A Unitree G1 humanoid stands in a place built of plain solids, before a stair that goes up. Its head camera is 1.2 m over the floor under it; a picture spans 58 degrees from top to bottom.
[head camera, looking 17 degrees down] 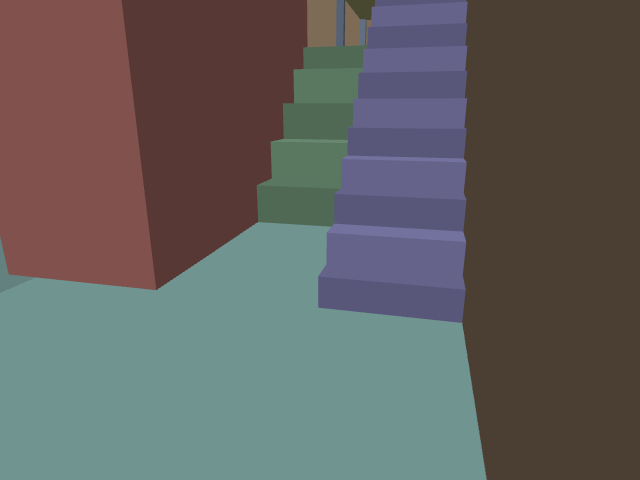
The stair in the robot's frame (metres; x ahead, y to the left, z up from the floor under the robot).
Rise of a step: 0.21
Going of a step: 0.24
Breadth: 0.87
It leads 14 degrees to the right of straight ahead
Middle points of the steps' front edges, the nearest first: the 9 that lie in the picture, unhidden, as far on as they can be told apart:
2.37 -0.41 0.21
2.60 -0.46 0.42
2.83 -0.52 0.63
3.07 -0.58 0.84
3.30 -0.63 1.06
3.53 -0.69 1.27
3.76 -0.74 1.48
3.99 -0.80 1.69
4.22 -0.85 1.90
